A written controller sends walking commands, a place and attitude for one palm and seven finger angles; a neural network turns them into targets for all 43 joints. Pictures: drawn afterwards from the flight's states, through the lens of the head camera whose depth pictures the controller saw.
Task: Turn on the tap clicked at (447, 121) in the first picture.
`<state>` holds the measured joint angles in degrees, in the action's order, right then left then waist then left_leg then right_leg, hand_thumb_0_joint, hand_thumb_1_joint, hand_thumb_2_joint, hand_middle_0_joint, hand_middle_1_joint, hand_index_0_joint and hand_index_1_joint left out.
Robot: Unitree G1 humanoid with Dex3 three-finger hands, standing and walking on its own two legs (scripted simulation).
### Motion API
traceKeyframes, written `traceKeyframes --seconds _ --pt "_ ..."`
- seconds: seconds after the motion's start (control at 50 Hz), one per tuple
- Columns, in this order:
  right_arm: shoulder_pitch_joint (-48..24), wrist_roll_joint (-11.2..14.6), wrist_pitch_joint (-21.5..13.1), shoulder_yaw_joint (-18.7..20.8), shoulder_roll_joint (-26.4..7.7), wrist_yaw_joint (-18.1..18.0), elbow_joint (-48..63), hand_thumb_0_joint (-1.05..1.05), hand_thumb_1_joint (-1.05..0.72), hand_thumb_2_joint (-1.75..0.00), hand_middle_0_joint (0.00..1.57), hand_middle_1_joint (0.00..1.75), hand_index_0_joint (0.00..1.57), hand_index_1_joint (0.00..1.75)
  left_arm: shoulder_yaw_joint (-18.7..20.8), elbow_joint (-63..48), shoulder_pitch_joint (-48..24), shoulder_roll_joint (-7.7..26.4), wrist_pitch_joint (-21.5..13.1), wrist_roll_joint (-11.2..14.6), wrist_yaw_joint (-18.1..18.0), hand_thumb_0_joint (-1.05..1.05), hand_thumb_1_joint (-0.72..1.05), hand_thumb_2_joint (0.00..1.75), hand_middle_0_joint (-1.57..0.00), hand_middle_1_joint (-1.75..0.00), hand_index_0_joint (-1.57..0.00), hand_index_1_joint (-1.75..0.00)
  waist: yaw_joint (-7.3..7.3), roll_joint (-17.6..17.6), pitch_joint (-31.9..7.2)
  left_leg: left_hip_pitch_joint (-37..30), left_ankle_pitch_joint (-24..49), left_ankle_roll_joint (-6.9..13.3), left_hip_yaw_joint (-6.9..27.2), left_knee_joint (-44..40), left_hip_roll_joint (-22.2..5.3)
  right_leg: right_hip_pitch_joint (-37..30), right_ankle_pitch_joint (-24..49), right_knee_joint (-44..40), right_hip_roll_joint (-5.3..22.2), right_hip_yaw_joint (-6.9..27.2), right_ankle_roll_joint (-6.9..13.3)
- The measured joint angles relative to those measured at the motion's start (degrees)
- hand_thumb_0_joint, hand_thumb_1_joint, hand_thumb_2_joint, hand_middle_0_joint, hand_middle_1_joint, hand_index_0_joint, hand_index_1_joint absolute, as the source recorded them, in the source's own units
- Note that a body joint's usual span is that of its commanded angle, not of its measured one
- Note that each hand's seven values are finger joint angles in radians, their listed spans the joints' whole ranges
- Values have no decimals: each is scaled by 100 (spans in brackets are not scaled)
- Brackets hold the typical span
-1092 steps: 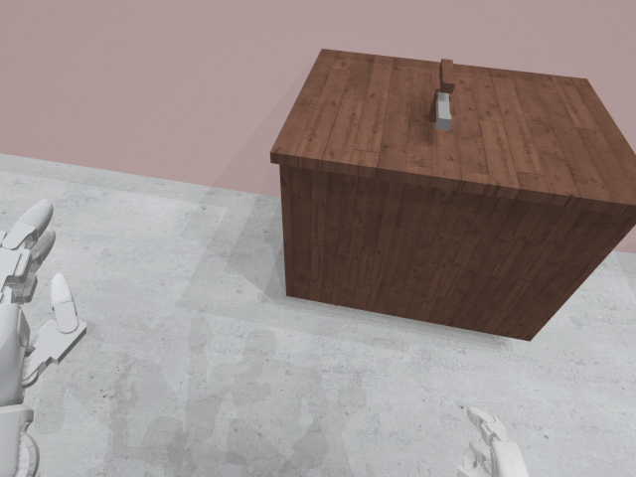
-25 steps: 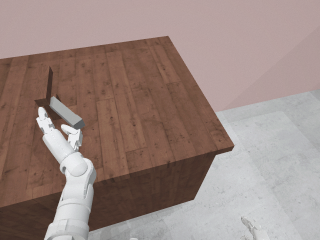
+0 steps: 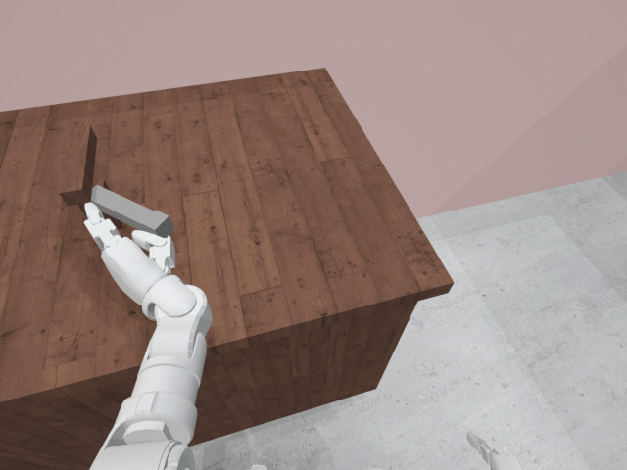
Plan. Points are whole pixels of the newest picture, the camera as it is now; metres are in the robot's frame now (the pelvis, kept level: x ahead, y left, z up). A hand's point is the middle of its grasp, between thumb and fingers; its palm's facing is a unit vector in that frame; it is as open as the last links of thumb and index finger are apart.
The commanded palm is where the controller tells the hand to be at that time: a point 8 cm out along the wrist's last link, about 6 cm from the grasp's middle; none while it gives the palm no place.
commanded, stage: push the lever round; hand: left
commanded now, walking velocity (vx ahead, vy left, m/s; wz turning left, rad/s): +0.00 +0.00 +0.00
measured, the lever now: (158, 226) +0.42 +0.23 +0.06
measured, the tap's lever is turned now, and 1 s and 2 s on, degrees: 46 76 78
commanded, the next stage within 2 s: lift the hand up off the lever in 0.88 s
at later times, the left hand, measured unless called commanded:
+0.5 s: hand (187, 224) +0.43 +0.20 +0.06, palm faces +0.83 -0.55 -0.11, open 7.7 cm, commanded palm +0.37 +0.21 +0.06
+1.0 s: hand (192, 211) +0.45 +0.19 +0.06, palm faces +0.82 -0.56 -0.10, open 7.8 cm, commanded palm +0.40 +0.21 +0.06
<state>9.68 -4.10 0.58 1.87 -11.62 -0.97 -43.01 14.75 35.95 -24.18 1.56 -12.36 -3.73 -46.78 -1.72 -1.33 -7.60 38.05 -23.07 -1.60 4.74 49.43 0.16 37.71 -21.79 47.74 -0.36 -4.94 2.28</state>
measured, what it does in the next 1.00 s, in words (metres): stands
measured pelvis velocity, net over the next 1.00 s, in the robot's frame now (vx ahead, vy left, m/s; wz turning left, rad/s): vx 0.00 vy -0.01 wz -0.01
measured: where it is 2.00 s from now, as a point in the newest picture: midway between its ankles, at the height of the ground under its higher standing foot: outside the picture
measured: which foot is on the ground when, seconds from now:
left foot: down 0.00-1.00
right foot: down 0.00-1.00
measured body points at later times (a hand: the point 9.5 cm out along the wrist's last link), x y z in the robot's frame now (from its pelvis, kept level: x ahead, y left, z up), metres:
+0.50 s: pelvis +0.00 -0.01 +0.00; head +0.06 -0.01 +0.44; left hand +0.38 +0.22 +0.07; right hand +0.10 -0.26 -0.14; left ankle +0.01 +0.14 -0.70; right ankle +0.02 -0.10 -0.70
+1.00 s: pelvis +0.00 -0.01 -0.01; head +0.07 -0.01 +0.44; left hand +0.40 +0.22 +0.07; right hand +0.08 -0.26 -0.14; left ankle +0.01 +0.14 -0.70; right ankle +0.02 -0.10 -0.70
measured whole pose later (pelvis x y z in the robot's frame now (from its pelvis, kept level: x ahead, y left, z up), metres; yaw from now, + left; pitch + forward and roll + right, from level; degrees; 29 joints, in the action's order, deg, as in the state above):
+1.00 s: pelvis +0.00 -0.01 -0.01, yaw +0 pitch +16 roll -1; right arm 13.1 -6.4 1.0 2.9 -11.6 1.8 -45.0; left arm 23.4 52.9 -40.2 4.2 -14.2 -8.6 -53.2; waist -5.2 -1.3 -9.2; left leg 43.1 -23.5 -2.1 4.7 50.6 -0.4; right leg 43.1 -22.2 49.2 -0.9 -4.9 2.8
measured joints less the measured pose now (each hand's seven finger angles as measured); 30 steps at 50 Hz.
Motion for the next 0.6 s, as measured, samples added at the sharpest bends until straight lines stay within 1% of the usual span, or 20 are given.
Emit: traceKeyframes --seconds 0.36,0.48,0.6 --pt "203 -148 60 63 1 159 -143 1 -90 -90 20 30 20 30 501 900 -862 8 43 -238 -518 -1 94 93 -15 -15 -14 -15 -170 -25 -110 247 -12 -58 22 41 -43 269 -29 81 -40 -24 61" --pt "278 -177 74 91 -2 201 -160 1 -90 -90 20 30 20 30 617 1040 -976 53 25 -350 -551 0 94 93 -15 -15 -13 -14 -203 -27 -137 283 -24 -71 12 45 -59 319 -44 100 -56 -15 76" --pt "318 -178 63 102 -7 210 -180 1 -90 -90 20 30 20 30 673 1153 -1059 102 -35 -375 -562 1 93 93 -15 -15 -13 -14 -233 -18 -144 297 -27 -75 12 37 -71 336 -45 94 -67 -15 84"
